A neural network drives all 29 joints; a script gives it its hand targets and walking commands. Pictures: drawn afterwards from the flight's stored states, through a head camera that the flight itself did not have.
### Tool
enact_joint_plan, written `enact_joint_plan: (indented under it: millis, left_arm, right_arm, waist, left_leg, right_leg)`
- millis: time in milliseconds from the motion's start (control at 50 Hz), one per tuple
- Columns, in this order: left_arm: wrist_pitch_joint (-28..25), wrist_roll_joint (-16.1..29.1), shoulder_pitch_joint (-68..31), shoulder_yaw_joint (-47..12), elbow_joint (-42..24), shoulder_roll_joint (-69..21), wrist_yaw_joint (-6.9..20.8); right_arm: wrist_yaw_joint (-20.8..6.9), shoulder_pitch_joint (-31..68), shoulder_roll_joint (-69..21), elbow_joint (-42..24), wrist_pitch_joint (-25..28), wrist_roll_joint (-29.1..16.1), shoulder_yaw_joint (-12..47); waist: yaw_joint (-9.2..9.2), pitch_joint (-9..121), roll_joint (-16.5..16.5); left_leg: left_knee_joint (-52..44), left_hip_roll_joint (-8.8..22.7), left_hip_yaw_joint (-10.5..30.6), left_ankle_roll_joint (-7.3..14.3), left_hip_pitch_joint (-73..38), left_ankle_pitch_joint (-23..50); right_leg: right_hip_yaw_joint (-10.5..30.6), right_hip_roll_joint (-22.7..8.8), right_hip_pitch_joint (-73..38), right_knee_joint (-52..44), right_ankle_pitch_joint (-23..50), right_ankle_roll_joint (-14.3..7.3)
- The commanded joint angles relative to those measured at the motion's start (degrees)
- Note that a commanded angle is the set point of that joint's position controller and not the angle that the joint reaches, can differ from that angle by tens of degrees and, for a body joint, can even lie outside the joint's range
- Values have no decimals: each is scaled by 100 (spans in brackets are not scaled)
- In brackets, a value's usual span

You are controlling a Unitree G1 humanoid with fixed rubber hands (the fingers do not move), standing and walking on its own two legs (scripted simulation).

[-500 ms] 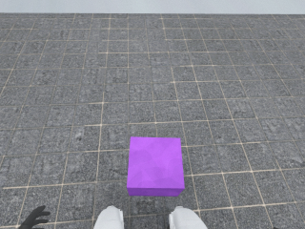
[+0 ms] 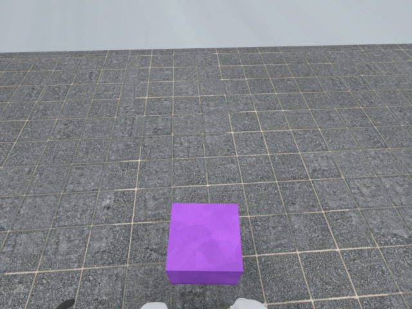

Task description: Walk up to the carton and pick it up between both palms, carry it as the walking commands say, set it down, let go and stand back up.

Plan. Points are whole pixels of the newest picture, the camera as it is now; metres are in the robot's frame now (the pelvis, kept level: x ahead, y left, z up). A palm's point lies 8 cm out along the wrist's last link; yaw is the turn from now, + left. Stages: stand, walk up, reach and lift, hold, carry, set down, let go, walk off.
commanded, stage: walk up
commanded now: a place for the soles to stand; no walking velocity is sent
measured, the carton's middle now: (204, 244) +0.45 +0.01 -0.63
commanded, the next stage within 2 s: reach and lift in 1.38 s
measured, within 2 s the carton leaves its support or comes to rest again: neither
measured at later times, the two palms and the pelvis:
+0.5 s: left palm out of the picture +0.10 +0.31 -0.11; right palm out of the picture +0.10 -0.29 -0.09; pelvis +0.01 +0.01 +0.01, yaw +2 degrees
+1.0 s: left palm out of the picture +0.06 +0.32 -0.10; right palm out of the picture +0.13 -0.27 -0.09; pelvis +0.02 +0.02 +0.03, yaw +4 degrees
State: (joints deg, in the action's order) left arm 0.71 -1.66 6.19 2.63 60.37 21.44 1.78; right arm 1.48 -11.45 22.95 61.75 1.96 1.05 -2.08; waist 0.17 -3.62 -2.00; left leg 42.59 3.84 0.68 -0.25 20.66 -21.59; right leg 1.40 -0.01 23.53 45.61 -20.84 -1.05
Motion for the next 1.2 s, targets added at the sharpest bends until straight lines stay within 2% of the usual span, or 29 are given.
enact_joint_plan:
  millis: [0,40,60,100,140,260,340,420,540,580,640,820,1180]
  left_arm:
    - [-108,136,-587,240,-420,1370,-124]
    - [-99,120,-419,227,-311,1366,-136]
    - [-102,105,-369,225,-253,1377,-146]
    - [-104,106,-434,248,-217,1421,-157]
    - [-76,119,-505,261,-247,1423,-162]
    - [-19,92,-563,258,-195,1282,-140]
    - [-6,76,-659,271,-194,1259,-115]
    - [0,69,-696,262,-171,1209,-86]
    - [-5,75,-654,245,-115,1186,-59]
    - [-34,67,-558,219,-66,1165,-48]
    - [-49,67,-528,210,-22,1165,-45]
    - [-81,96,-370,171,88,1172,-83]
    - [-52,72,-329,207,25,1128,-116]
  right_arm:
    - [77,64,1298,-254,216,-28,-250]
    - [103,244,1331,-291,196,-60,-232]
    - [108,311,1273,-289,178,-84,-214]
    - [105,260,1150,-240,149,-98,-192]
    - [105,158,1130,-180,131,-85,-195]
    - [104,346,1224,-148,113,-37,-217]
    - [102,446,1187,-145,108,-24,-203]
    - [95,560,1197,-170,119,-2,-202]
    - [77,650,1174,-200,130,9,-190]
    - [52,687,1139,-211,149,25,-192]
    - [38,721,1129,-212,140,27,-187]
    - [34,719,1070,-186,109,-16,-175]
    - [42,716,999,-181,26,4,-204]
  waist:
    - [52,695,-4]
    - [-78,784,134]
    - [-103,812,65]
    - [-41,870,-203]
    - [2,842,-279]
    - [-51,651,4]
    - [-59,550,-1]
    - [-80,511,164]
    - [-96,617,249]
    - [-90,683,289]
    - [-90,670,298]
    - [-55,617,243]
    - [-43,601,160]
  left_leg:
    - [-957,114,268,352,-528,1353]
    - [-935,311,521,467,-450,1440]
    - [-849,239,399,423,-415,1402]
    - [-699,-7,95,273,-501,1418]
    - [-731,-66,59,228,-536,1382]
    - [-1132,197,417,352,-441,1540]
    - [-1244,155,400,320,-338,1329]
    - [-1424,211,521,347,-289,1176]
    - [-1573,248,606,340,-348,1160]
    - [-1733,266,621,321,-501,777]
    - [-1800,276,653,321,-506,725]
    - [-1774,266,533,251,-746,1595]
    - [-1877,248,410,192,-894,1967]
  right_leg:
    - [885,-646,-278,-1409,829,-391]
    - [688,-551,-501,-1297,1049,-334]
    - [736,-613,-640,-1434,1143,-366]
    - [886,-791,-716,-1647,1339,-488]
    - [896,-847,-658,-1696,1185,-539]
    - [533,-627,-654,-1613,890,-338]
    - [534,-656,-709,-1736,662,-346]
    - [450,-620,-738,-1795,430,-302]
    - [340,-610,-897,-1847,481,-249]
    - [345,-615,-883,-1977,230,-225]
    - [326,-615,-929,-2053,230,-206]
    - [199,-659,-1153,-2166,1109,-172]
    - [85,-703,-1400,-2305,1361,-179]
